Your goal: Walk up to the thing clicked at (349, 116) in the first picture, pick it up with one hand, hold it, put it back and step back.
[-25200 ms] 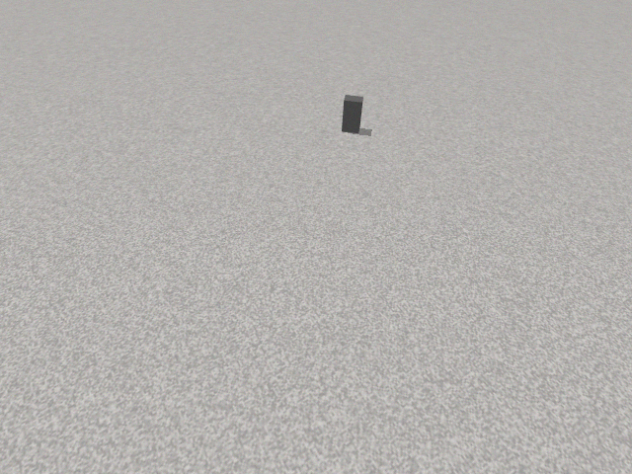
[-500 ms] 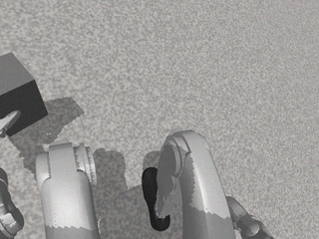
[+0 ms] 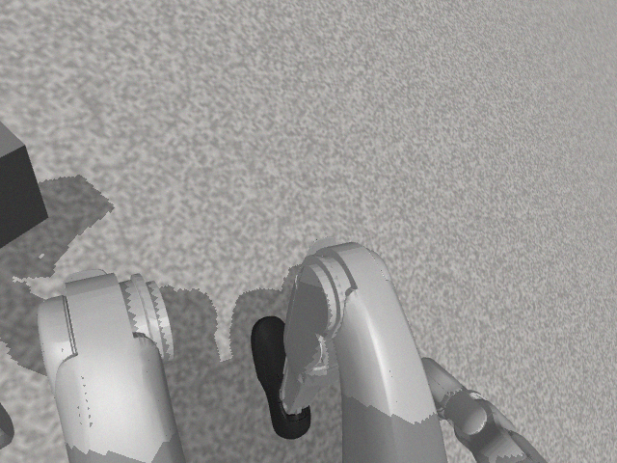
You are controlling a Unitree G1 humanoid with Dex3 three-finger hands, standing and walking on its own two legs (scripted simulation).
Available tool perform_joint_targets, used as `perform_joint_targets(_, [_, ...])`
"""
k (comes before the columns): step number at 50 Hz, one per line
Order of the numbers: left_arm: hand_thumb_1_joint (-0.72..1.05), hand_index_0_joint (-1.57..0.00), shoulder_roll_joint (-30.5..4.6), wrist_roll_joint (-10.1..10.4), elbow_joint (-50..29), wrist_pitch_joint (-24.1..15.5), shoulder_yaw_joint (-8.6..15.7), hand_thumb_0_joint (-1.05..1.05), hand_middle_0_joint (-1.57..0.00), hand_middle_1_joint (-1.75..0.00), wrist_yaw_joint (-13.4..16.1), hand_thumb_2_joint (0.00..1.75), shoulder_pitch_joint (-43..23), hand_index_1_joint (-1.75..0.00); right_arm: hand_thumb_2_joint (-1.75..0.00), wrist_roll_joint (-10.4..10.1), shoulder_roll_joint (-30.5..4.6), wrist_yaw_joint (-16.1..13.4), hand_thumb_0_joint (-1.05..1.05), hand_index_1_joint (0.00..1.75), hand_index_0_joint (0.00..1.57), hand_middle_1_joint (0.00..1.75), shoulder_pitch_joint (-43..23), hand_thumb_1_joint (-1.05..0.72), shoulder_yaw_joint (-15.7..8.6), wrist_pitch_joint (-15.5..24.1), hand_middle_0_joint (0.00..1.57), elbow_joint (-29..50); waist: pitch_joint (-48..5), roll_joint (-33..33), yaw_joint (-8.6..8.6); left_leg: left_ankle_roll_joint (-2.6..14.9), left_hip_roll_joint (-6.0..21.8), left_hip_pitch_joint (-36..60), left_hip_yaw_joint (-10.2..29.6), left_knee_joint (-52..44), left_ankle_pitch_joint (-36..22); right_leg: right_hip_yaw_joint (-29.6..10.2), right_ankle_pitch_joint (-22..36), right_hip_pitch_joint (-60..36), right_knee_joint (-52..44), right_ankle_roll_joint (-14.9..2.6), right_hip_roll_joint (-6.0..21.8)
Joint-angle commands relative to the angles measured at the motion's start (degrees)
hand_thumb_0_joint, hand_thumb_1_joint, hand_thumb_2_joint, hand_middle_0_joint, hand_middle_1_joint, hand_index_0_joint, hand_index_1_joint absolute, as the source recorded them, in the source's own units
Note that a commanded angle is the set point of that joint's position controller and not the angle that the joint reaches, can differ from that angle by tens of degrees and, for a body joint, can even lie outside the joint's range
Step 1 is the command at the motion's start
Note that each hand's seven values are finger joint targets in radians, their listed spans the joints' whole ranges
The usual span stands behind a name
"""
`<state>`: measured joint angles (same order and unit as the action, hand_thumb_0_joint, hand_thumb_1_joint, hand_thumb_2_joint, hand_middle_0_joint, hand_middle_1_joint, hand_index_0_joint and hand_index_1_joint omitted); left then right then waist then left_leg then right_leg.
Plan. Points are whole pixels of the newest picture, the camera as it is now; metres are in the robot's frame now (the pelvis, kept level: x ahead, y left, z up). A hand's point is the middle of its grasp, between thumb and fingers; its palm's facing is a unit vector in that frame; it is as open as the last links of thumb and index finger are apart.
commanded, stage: lower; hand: left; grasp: from the side
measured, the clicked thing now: out of the picture +0.44 +0.29 -0.17
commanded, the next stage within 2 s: loosen in 0.44 s
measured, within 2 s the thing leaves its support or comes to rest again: rests again in 0.60 s
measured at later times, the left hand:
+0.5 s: hand out of the picture +0.41 +0.33 -0.16, palm faces +0.51 -0.86 +0.00, open 10.6 cm
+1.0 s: hand out of the picture +0.42 +0.33 -0.16, palm faces +0.52 -0.86 +0.02, open 14.5 cm
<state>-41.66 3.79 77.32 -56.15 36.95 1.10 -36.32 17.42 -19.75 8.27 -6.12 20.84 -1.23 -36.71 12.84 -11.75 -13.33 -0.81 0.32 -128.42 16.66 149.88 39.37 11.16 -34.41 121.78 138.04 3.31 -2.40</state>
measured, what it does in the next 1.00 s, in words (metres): stands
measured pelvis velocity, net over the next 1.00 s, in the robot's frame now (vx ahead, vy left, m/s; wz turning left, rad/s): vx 0.00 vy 0.01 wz -0.04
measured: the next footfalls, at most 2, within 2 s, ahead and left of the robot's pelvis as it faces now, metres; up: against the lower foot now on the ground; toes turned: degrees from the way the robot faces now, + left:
none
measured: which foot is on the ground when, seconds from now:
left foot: down 0.00-1.00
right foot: down 0.00-1.00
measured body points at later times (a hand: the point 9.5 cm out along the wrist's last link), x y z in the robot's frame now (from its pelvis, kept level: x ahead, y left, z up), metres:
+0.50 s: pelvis +0.00 +0.01 +0.00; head +0.22 +0.18 +0.34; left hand +0.38 +0.37 -0.16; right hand +0.16 -0.25 -0.04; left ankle +0.08 +0.13 -0.25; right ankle +0.14 -0.12 -0.25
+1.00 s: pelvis +0.00 +0.01 +0.00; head +0.22 +0.19 +0.34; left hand +0.39 +0.37 -0.15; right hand +0.16 -0.24 -0.04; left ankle +0.08 +0.13 -0.25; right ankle +0.14 -0.12 -0.25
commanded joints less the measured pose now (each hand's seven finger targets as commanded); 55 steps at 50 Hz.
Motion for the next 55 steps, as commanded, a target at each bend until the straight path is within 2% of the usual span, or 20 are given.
perform_joint_targets(1, [0.11, -1.25, -17.6, 1.2, -13.7, -8.1, 2.4, 0.0, -1.22, -1.35, 0.5, 1.17, -16.6, -1.33, -0.9, 0.3, -19.3, -0.9, 0.0, 0.3, 0.2, 0.3, 3.1, -0.92, -5.1, 0.1, 0.2, 1.6, -37.1, 29.9, -2.27, -0.57, 2.7, 23.4, -5.1, -18.3, -4.6, 4.6, 6.3, -17.3, -10.0, -4.12, -1.8])
perform_joint_targets(2, [0.12, -1.24, -16.3, 1.0, -13.2, -8.2, 1.4, 0.0, -1.21, -1.35, 0.5, 1.18, -16.6, -1.33, -0.9, 0.4, -19.4, -0.9, 0.0, 0.3, 0.2, 0.3, 3.0, -0.92, -5.1, 0.2, 0.2, 1.3, -36.0, 30.7, -2.82, -0.79, 2.9, 24.3, -4.7, -18.7, -4.2, 4.8, 6.0, -16.1, -9.8, -4.17, -1.7])
perform_joint_targets(5, [0.13, -1.24, -19.6, 0.6, -15.4, -8.9, 2.1, 0.0, -1.21, -1.32, 0.6, 1.16, -17.7, -1.31, -0.9, 0.7, -19.7, -1.0, 0.0, 0.3, 0.2, 0.3, 2.8, -0.92, -4.7, 0.5, 0.2, 1.1, -36.4, 32.3, -2.67, -0.76, 3.0, 24.0, -4.8, -18.3, -4.4, 4.9, 6.6, -17.1, -9.5, -4.25, -2.0])
perform_joint_targets(10, [0.12, -1.25, -15.7, 0.7, -13.2, -8.7, 0.6, 0.0, -1.22, -1.34, 0.5, 1.17, -15.0, -1.33, -0.91, 1.1, -20.7, -1.0, 0.0, 0.3, 0.2, 0.3, 2.6, -0.93, -4.7, 0.8, 0.2, 1.7, -35.8, 33.8, -3.59, -1.77, 3.3, 27.8, -3.1, -19.4, -8.0, 6.1, 9.5, -15.8, -8.1, -4.25, -1.7])
perform_joint_targets(14, [0.16, -1.26, -13.8, 0.8, -11.1, -8.0, -1.0, 0.0, -1.23, -1.36, 0.5, 1.21, -13.3, -1.35, -0.9, 1.1, -20.9, -0.8, 0.0, 0.3, 0.2, 0.3, 2.7, -0.91, -4.4, 0.6, 0.2, 2.0, -34.2, 32.1, -4.38, -1.63, 3.3, 26.7, -2.6, -19.0, -9.3, 6.7, 10.8, -16.6, -8.2, -3.97, -1.7])
perform_joint_targets(19, [0.2, -1.26, -14.8, 0.5, -10.7, -8.1, -1.8, 0.0, -1.24, -1.36, 0.5, 1.21, -13.4, -1.35, -0.9, 1.3, -20.8, -0.6, 0.0, 0.3, 0.2, 0.3, 2.2, -0.91, -3.8, 0.3, 0.2, 2.4, -33.2, 31.0, -4.19, -1.37, 3.3, 25.5, -2.4, -18.7, -8.2, 6.9, 10.2, -16.7, -8.5, -3.85, -2.0])
perform_joint_targets(22, [0.2, -1.28, -13.9, 1.3, -9.7, -8.4, -1.9, 0.0, -1.25, -1.37, 0.9, 1.22, -13.9, -1.36, -0.9, 1.2, -20.8, -0.5, 0.0, 0.3, 0.2, 0.3, 1.8, -0.91, -3.4, 0.3, 0.2, 2.1, -32.0, 30.2, -4.52, -1.29, 3.4, 25.0, -2.2, -18.6, -7.3, 7.0, 9.4, -16.2, -8.6, -3.82, -2.1])
perform_joint_targets(23, [0.17, -1.28, -16.0, 1.4, -10.3, -8.8, -0.7, 0.0, -1.25, -1.37, 1.3, 1.21, -15.4, -1.36, -0.9, 1.3, -21.1, -0.5, 0.0, 0.3, 0.2, 0.3, 1.4, -0.91, -3.1, 0.3, 0.2, 2.7, -32.2, 30.2, -4.64, -1.25, 3.4, 24.8, -1.8, -18.8, -6.2, 7.3, 8.5, -16.3, -8.7, -3.79, -2.2])
perform_joint_targets(25, [0.18, -1.26, -16.7, 1.3, -9.6, -9.2, -0.4, 0.0, -1.24, -1.36, 1.7, 1.22, -15.3, -1.35, -0.9, 1.5, -20.8, -0.5, 0.0, 0.3, 0.2, 0.3, 1.2, -0.9, -2.8, 0.2, 0.2, 2.3, -32.2, 30.0, -4.34, -1.07, 3.5, 24.6, -2.2, -18.3, -5.3, 6.9, 8.0, -16.9, -9.0, -3.72, -2.4])
perform_joint_targets(26, [0.18, -1.27, -15.8, 1.1, -7.7, -9.3, -1.5, 0.0, -1.25, -1.36, 1.8, 1.22, -15.4, -1.35, -0.9, 1.5, -20.6, -0.5, 0.0, 0.3, 0.2, 0.3, 1.1, -0.91, -2.6, 0.2, 0.2, 2.1, -30.9, 29.0, -4.92, -0.85, 3.5, 23.2, -2.3, -18.1, -3.7, 7.0, 6.7, -16.3, -9.3, -3.67, -2.4])
perform_joint_targets(28, [0.14, -1.32, -16.8, 1.1, -8.2, -9.7, -1.2, 0.0, -1.29, -1.33, 1.9, 1.13, -15.9, -1.31, -0.9, 1.7, -20.4, -0.6, 0.0, 0.3, 0.2, 0.3, 1.0, -0.91, -2.2, 0.2, 0.2, 2.2, -31.3, 28.3, -5.02, -0.54, 3.4, 22.3, -2.8, -17.4, -2.9, 6.8, 6.3, -17.3, -10.0, -3.6, -2.7])
perform_joint_targets(31, [0.01, -1.1, -17.5, 0.4, -8.6, -10.2, -1.4, 0.0, -1.05, -1.09, 1.8, 0.89, -15.9, -1.07, -0.89, 1.9, -20.9, -0.7, 0.0, 0.3, 0.2, 0.3, 0.4, -0.91, -2.2, 0.2, 0.2, 2.5, -30.8, 30.5, -4.76, -1.18, 3.8, 24.4, -1.8, -18.6, -3.8, 7.3, 6.8, -15.9, -9.0, -3.74, -2.5])
perform_joint_targets(32, [-0.04, -1.05, -18.5, 0.1, -9.0, -10.4, -1.3, 0.0, -1.01, -1.01, 1.9, 0.81, -16.7, -0.99, -0.89, 2.0, -21.0, -0.6, 0.0, 0.3, 0.2, 0.3, 0.3, -0.92, -2.2, 0.2, 0.2, 2.7, -30.8, 31.1, -4.82, -1.17, 3.8, 24.4, -1.8, -18.7, -3.4, 7.4, 6.5, -15.7, -9.0, -3.86, -2.7])
perform_joint_targets(35, [-0.16, -0.91, -16.6, 0.5, -8.1, -10.1, -1.5, 0.0, -0.88, -0.79, 1.7, 0.57, -14.7, -0.76, -0.89, 2.1, -21.1, -0.6, 0.0, 0.3, 0.2, 0.3, 0.4, -0.92, -2.3, 0.2, 0.2, 2.5, -30.3, 30.5, -4.64, -1.34, 3.9, 25.1, -1.5, -18.9, -4.3, 7.5, 7.4, -15.7, -8.9, -3.73, -2.5])
perform_joint_targets(36, [-0.24, -0.87, -17.8, 0.7, -8.6, -10.0, -0.9, 0.0, -0.84, -0.74, 1.7, 0.49, -15.2, -0.71, -0.89, 2.0, -21.1, -0.6, 0.0, 0.3, 0.2, 0.3, 0.3, -0.93, -2.2, 0.2, 0.2, 2.9, -31.1, 30.4, -4.49, -1.08, 3.8, 24.2, -2.0, -18.5, -3.9, 7.5, 7.2, -16.4, -9.2, -3.78, -2.8])
perform_joint_targets(41, [-0.44, -0.53, -14.1, 0.9, -5.7, -8.8, -2.9, 0.0, -0.51, -0.39, 0.6, 0.21, -12.0, -0.37, -0.9, 1.8, -21.5, -0.7, 0.0, 0.3, 0.2, 0.3, 0.2, -0.92, -2.5, 0.0, 0.2, 3.3, -30.1, 29.6, -5.08, -1.42, 4.0, 25.3, -1.3, -19.1, -5.9, 8.2, 8.8, -15.4, -8.7, -3.67, -2.6])
perform_joint_targets(45, [-0.57, -0.39, -14.5, 2.0, -5.9, -8.0, -2.3, 0.0, -0.38, -0.26, 0.5, 0.11, -11.2, -0.24, -0.9, 1.5, -21.1, -0.6, 0.0, 0.3, 0.2, 0.3, 0.3, -0.93, -2.1, -0.2, 0.2, 3.9, -30.2, 27.1, -4.2, -0.67, 3.5, 22.1, -2.0, -18.0, -5.5, 8.0, 8.6, -17.5, -9.8, -3.59, -3.0])
perform_joint_targets(48, [-0.56, -0.27, -14.3, 2.5, -5.9, -8.2, -1.7, 0.0, -0.25, -0.14, 0.5, 0.03, -10.7, -0.12, -0.9, 1.5, -20.9, -0.5, 0.0, 0.3, 0.2, 0.3, 0.7, -0.92, -2.0, -0.3, 0.2, 4.2, -30.9, 26.2, -4.2, -0.54, 3.6, 22.1, -2.0, -17.7, -5.6, 8.0, 8.6, -18.4, -9.9, -3.55, -3.2])
perform_joint_targets(51, [-0.61, -0.17, -16.0, 2.1, -7.4, -8.8, -1.3, 0.0, -0.16, -0.04, 0.7, 0.0, -12.9, -0.03, -0.9, 1.4, -21.0, -0.6, 0.0, 0.3, 0.2, 0.3, 0.2, -0.92, -2.0, -0.2, 0.2, 4.0, -29.7, 27.0, -4.36, -0.51, 3.7, 21.7, -1.8, -18.2, -3.8, 8.0, 7.3, -17.2, -9.8, -3.63, -3.1])
perform_joint_targets(55, [-0.61, -0.1, -17.1, 1.0, -6.6, -8.9, -1.2, 0.0, -0.09, -0.05, 0.8, 0.02, -12.6, -0.04, -0.9, 1.7, -21.0, -0.7, 0.0, 0.3, 0.2, 0.3, -0.2, -0.91, -2.1, -0.4, 0.2, 4.3, -29.5, 28.1, -4.31, -0.8, 4.0, 22.5, -1.8, -18.5, -3.2, 8.0, 6.5, -16.2, -9.5, -3.83, -3.2])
